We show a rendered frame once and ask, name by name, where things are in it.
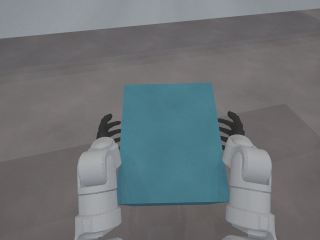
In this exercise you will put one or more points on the left robot forearm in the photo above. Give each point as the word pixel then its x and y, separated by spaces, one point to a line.
pixel 98 208

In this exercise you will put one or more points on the right robot forearm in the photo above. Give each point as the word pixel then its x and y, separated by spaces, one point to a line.
pixel 249 208

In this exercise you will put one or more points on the robot right hand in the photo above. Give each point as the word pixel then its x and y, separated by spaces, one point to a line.
pixel 236 127

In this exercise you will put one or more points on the robot left hand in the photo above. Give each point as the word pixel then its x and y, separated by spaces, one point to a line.
pixel 105 126

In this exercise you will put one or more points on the carton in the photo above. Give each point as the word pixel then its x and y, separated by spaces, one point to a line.
pixel 170 146

